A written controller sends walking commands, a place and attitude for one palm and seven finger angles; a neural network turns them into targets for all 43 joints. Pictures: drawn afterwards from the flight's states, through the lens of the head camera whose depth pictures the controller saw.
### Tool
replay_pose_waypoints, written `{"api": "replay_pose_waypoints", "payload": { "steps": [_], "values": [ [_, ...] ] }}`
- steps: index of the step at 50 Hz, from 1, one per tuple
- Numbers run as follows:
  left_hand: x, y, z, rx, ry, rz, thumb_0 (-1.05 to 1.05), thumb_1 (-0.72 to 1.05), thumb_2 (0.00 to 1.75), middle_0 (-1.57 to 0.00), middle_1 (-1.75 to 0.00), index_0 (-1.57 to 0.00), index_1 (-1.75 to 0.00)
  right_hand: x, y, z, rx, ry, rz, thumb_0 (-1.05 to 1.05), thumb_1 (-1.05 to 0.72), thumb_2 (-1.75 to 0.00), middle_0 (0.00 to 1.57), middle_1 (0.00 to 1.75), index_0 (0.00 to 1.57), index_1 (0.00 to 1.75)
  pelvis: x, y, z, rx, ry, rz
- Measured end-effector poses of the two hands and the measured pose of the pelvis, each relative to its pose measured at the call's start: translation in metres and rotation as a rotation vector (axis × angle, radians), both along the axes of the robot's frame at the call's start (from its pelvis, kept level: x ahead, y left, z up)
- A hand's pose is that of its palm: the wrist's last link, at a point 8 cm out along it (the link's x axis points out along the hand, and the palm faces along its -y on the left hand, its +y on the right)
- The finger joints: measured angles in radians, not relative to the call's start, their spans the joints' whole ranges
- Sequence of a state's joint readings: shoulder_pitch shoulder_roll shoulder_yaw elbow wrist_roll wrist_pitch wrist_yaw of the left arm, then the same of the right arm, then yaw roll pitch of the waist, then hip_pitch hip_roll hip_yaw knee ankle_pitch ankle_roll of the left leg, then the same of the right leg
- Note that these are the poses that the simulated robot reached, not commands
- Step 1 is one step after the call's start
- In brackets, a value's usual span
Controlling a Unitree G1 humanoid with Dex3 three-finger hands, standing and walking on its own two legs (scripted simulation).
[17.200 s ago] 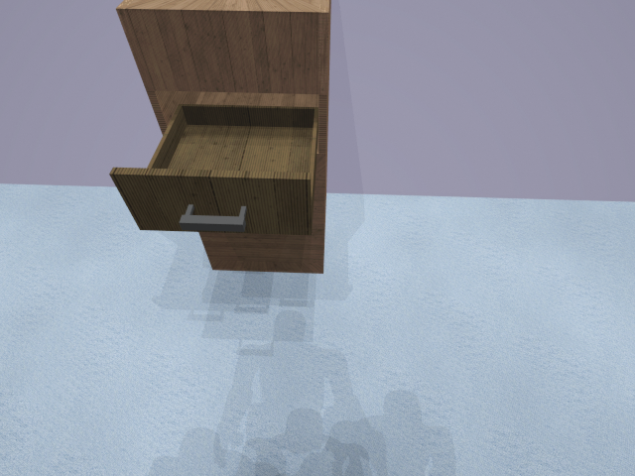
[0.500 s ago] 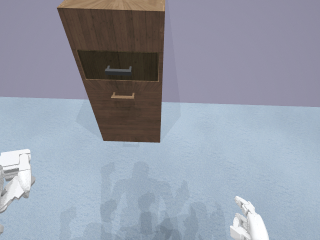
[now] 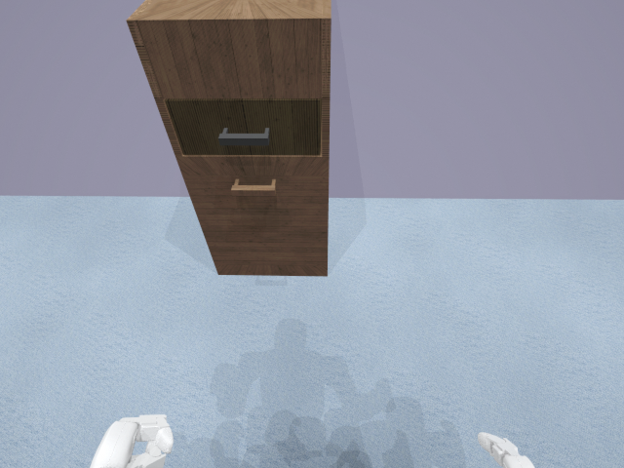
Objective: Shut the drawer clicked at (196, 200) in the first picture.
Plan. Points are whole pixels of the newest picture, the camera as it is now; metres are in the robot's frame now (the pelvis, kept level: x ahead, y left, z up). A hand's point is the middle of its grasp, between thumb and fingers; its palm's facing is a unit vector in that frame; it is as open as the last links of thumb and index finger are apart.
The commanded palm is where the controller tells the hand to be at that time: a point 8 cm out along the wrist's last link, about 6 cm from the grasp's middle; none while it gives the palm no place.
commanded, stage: let the arm hang, fingers relaxed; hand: left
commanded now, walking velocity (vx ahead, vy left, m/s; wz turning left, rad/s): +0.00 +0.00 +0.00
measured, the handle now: (245, 135) +0.89 +0.22 -0.09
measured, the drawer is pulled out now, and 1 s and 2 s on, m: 0.00 0.00 0.00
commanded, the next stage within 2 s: look to check the result in 0.90 s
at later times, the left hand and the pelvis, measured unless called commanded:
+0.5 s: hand out of the picture -0.04 +0.20 -0.16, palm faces +0.01 -0.97 -0.26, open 6.5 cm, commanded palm none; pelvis -0.01 +0.00 +0.01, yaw +0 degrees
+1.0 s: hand out of the picture +0.03 +0.17 -0.16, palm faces +0.02 -0.97 -0.23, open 7.3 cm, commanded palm none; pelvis +0.01 -0.01 +0.01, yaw +0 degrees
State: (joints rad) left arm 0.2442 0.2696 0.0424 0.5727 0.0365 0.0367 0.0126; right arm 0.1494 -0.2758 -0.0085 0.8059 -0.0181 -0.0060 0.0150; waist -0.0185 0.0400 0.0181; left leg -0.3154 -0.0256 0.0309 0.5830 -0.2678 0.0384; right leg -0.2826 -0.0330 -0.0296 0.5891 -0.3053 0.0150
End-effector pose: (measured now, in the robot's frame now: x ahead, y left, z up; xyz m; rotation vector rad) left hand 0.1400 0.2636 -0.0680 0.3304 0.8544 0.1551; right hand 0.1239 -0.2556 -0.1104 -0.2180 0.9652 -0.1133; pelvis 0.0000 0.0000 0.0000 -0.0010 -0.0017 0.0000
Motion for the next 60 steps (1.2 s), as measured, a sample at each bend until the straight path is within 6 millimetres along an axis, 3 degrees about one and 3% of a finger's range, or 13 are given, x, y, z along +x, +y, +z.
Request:
{"api": "replay_pose_waypoints", "payload": {
  "steps": [3, 6, 12, 17, 21, 27, 34, 40, 60],
  "values": [
    [-0.049, -0.027, -0.046, -0.108, 0.233, 0.022, 0.01, 0.91, 0.90, -1.17, -1.37, -1.17, -1.37, -0.037, -0.001, -0.003, -0.022, 0.118, -0.031, 0.01, -0.91, -0.90, 0.20, 0.30, 0.20, 0.30, -0.003, 0.000, 0.002, -0.002, -0.009, -0.001],
    [-0.096, -0.031, -0.066, -0.125, 0.382, 0.084, 0.01, 0.91, 0.90, -1.06, -1.29, -1.06, -1.26, -0.076, 0.002, -0.006, -0.032, 0.256, -0.057, 0.01, -0.91, -0.90, 0.20, 0.30, 0.20, 0.30, -0.005, -0.002, 0.006, -0.008, -0.009, 0.002],
    [-0.165, -0.014, -0.065, -0.120, 0.564, 0.184, 0.01, 0.91, 0.90, -0.83, -1.04, -0.83, -1.02, -0.139, 0.015, -0.013, -0.010, 0.467, -0.095, 0.01, -0.91, -0.90, 0.20, 0.30, 0.20, 0.30, -0.006, -0.001, 0.010, -0.017, -0.009, 0.012],
    [-0.194, -0.009, -0.057, -0.097, 0.645, 0.214, 0.00, 0.91, 0.90, -0.64, -0.81, -0.64, -0.80, -0.160, 0.027, -0.020, 0.029, 0.521, -0.119, 0.01, -0.91, -0.90, 0.20, 0.30, 0.20, 0.30, -0.006, 0.002, 0.012, -0.014, -0.014, 0.008],
    [-0.195, -0.010, -0.054, -0.091, 0.649, 0.216, 0.00, 0.91, 0.90, -0.49, -0.63, -0.48, -0.63, -0.160, 0.034, -0.025, 0.055, 0.513, -0.128, 0.01, -0.91, -0.90, 0.20, 0.30, 0.20, 0.30, -0.006, 0.004, 0.012, -0.009, -0.017, 0.004],
    [-0.169, -0.019, -0.056, -0.104, 0.580, 0.196, 0.00, 0.91, 0.90, -0.31, -0.42, -0.30, -0.42, -0.146, 0.039, -0.029, 0.075, 0.462, -0.126, 0.01, -0.91, -0.90, 0.20, 0.30, 0.20, 0.30, -0.005, 0.003, 0.012, -0.003, -0.022, -0.001],
    [-0.131, -0.035, -0.059, -0.134, 0.486, 0.157, 0.00, 0.91, 0.90, -0.22, -0.33, -0.22, -0.33, -0.127, 0.035, -0.028, 0.077, 0.406, -0.123, 0.01, -0.91, -0.90, 0.20, 0.30, 0.20, 0.30, -0.003, -0.001, 0.013, 0.001, -0.023, -0.002],
    [-0.113, -0.044, -0.059, -0.144, 0.450, 0.145, 0.00, 0.92, 0.90, -0.21, -0.31, -0.21, -0.31, -0.119, 0.027, -0.026, 0.067, 0.391, -0.126, 0.01, -0.91, -0.90, 0.20, 0.30, 0.20, 0.30, 0.001, -0.006, 0.013, 0.002, -0.024, -0.001],
    [-0.121, -0.042, -0.055, -0.110, 0.513, 0.171, 0.00, 0.91, 0.90, -0.20, -0.30, -0.20, -0.30, -0.115, 0.000, -0.024, 0.032, 0.438, -0.123, 0.01, -0.91, -0.90, 0.20, 0.30, 0.20, 0.30, 0.011, -0.020, 0.015, 0.001, -0.025, 0.001]
  ]
}}
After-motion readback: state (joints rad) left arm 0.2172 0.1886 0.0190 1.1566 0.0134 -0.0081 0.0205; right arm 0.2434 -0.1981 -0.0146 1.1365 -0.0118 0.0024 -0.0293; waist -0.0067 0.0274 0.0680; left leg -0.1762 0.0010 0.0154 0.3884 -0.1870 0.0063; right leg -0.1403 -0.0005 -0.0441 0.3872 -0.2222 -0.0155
